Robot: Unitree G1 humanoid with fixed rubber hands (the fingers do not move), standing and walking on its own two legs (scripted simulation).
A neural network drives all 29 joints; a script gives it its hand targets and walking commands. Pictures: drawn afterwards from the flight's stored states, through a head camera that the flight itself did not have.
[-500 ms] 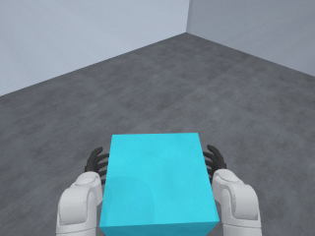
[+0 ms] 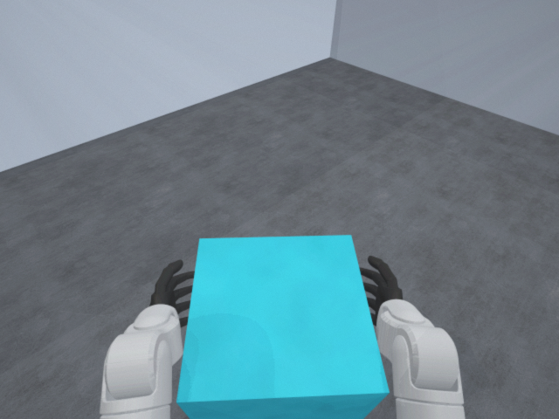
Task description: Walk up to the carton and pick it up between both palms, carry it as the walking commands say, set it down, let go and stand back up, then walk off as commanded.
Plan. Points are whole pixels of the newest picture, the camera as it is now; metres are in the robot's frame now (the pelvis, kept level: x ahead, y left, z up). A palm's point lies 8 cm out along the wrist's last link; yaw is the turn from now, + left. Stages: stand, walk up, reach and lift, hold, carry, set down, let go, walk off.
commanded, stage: carry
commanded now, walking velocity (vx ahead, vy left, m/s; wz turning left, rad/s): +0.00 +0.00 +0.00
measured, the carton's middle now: (277, 343) +0.24 +0.00 +0.01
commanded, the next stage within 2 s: none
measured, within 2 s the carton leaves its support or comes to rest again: neither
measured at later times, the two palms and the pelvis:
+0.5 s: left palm (168, 314) +0.26 +0.14 +0.07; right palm (391, 310) +0.25 -0.16 +0.08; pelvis +0.00 +0.00 +0.00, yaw +0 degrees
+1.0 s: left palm (164, 311) +0.25 +0.14 +0.09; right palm (395, 308) +0.25 -0.16 +0.09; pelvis -0.01 +0.00 +0.00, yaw +0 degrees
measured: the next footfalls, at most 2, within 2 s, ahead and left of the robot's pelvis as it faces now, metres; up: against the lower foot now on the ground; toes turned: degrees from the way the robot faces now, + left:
right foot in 1.50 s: -0.01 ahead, -0.09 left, +0.00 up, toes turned +11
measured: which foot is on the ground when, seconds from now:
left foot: down 0.00-1.00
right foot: down 0.00-1.00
